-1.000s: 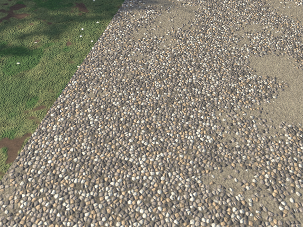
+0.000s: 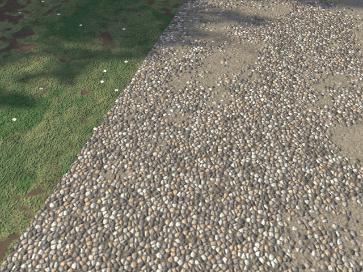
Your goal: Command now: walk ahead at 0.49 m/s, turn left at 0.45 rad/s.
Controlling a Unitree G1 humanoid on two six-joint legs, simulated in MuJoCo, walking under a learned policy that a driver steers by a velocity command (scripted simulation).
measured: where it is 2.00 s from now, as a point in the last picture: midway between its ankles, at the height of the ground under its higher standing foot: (85, 176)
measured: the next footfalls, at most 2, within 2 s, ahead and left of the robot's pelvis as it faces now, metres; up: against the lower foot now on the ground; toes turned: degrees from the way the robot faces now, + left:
right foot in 0.24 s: +0.30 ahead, -0.15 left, +0.00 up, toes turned +12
left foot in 0.78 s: +0.48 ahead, +0.20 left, +0.00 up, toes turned +30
